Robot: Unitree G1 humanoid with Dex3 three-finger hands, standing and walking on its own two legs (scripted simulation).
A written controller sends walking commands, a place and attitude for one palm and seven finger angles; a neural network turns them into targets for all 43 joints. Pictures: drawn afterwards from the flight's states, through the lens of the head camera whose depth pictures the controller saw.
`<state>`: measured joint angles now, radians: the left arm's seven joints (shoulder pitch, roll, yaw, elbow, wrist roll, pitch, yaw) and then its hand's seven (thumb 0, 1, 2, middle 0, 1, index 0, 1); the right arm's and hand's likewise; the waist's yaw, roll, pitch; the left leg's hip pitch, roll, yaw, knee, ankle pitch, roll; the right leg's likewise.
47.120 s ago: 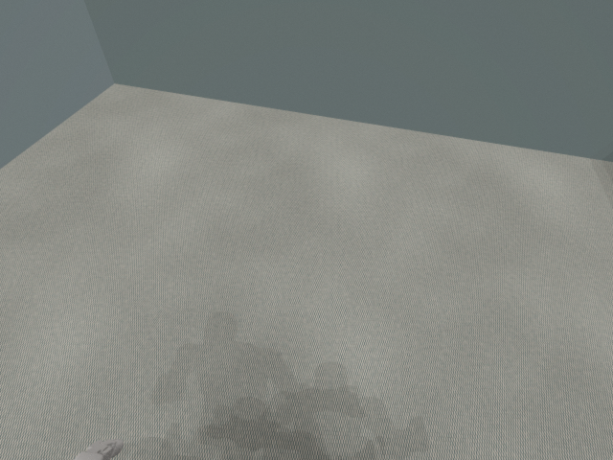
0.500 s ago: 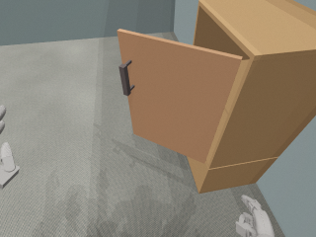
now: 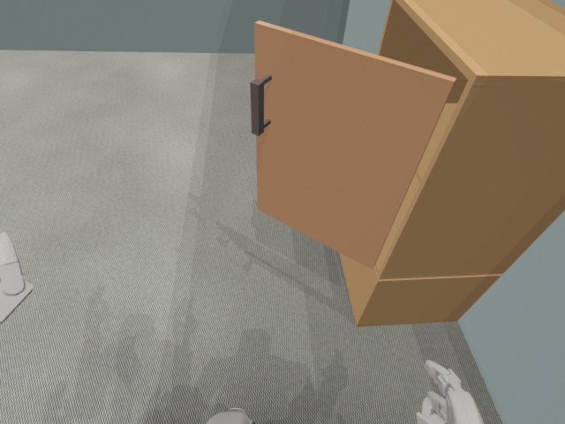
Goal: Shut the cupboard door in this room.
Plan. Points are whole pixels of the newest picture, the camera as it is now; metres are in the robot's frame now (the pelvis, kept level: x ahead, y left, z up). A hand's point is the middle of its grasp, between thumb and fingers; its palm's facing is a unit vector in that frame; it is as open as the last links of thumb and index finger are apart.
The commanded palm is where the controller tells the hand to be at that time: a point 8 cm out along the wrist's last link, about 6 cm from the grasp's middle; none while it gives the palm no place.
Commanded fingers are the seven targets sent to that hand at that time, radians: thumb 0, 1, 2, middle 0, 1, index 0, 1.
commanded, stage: step back with the hand held close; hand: left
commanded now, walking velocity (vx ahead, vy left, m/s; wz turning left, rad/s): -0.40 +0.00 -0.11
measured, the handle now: (262, 105) +0.79 +0.10 +0.04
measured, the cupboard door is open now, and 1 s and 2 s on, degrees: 53 53 53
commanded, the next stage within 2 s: stop stepping back and stand still in 0.28 s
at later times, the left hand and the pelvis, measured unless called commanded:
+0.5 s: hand out of the picture +0.04 +0.32 +0.18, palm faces +0.56 -0.75 -0.34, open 7.4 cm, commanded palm -0.01 +0.34 +0.20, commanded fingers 0.00 0.90 0.90 -0.20 -0.30 -0.20 -0.30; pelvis -0.14 +0.03 +0.00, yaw +3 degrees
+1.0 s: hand out of the picture -0.03 +0.31 +0.19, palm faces +0.42 -0.82 -0.40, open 7.4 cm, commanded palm -0.07 +0.33 +0.20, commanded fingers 0.00 0.90 0.90 -0.20 -0.30 -0.20 -0.30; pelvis -0.25 +0.05 +0.02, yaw -7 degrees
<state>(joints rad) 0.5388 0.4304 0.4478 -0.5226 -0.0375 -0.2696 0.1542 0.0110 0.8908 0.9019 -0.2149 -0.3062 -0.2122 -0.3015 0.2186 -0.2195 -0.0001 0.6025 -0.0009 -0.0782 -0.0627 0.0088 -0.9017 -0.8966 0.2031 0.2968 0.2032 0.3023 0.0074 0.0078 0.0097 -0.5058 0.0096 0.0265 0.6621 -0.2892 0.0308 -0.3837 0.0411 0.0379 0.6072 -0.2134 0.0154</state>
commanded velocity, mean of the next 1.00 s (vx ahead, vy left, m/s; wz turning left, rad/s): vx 0.03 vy -0.02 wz -0.06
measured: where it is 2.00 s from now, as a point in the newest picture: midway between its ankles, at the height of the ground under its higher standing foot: outside the picture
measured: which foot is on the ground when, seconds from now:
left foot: down 0.00-0.30, up 0.32-0.46, down 0.48-0.80, up 0.82-1.00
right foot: down 0.00-0.12, up 0.14-0.26, down 0.28-0.50, up 0.52-0.80, down 0.82-1.00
